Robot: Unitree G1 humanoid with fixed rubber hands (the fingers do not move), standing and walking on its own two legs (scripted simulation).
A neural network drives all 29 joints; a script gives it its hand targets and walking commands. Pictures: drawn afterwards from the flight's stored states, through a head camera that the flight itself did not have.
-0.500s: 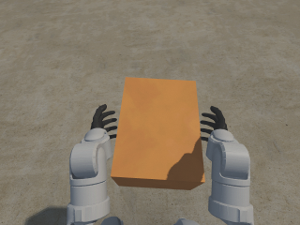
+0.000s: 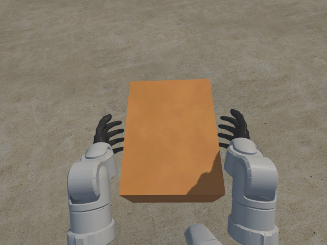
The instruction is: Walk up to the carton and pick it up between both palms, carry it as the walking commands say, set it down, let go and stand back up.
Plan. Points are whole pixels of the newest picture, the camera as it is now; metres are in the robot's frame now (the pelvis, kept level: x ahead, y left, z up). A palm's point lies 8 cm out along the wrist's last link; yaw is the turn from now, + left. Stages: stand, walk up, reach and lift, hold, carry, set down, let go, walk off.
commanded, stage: carry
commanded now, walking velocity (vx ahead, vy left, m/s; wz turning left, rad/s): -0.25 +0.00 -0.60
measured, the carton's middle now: (170, 141) +0.36 -0.04 +0.03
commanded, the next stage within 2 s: none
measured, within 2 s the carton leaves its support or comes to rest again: neither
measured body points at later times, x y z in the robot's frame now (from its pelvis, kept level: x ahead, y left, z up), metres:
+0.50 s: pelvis -0.11 -0.04 +0.02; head -0.08 -0.01 +0.46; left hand +0.20 +0.04 +0.08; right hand +0.15 -0.25 +0.11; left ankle -0.07 +0.05 -0.71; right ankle -0.06 -0.19 -0.65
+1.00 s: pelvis -0.25 -0.04 +0.02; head -0.22 -0.09 +0.46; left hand +0.07 -0.11 +0.09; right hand -0.10 -0.35 +0.08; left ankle -0.17 +0.12 -0.62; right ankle -0.20 -0.16 -0.71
